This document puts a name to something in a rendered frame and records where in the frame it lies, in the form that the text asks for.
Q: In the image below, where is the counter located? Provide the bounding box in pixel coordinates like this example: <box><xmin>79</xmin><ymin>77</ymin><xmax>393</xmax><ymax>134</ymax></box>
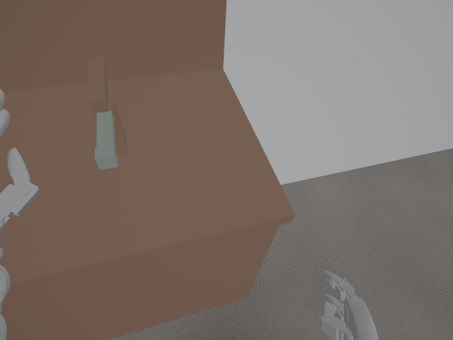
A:
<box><xmin>0</xmin><ymin>0</ymin><xmax>295</xmax><ymax>340</ymax></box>

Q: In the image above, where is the robot left hand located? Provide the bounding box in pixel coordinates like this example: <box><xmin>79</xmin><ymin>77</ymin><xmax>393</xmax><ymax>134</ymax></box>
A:
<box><xmin>0</xmin><ymin>89</ymin><xmax>39</xmax><ymax>231</ymax></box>

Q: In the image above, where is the tap lever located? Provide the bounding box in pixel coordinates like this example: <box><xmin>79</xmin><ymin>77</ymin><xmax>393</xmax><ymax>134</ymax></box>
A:
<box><xmin>95</xmin><ymin>110</ymin><xmax>117</xmax><ymax>170</ymax></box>

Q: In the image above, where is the robot right hand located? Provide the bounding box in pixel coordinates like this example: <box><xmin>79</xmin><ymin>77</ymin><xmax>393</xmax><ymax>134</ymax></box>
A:
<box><xmin>321</xmin><ymin>271</ymin><xmax>379</xmax><ymax>340</ymax></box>

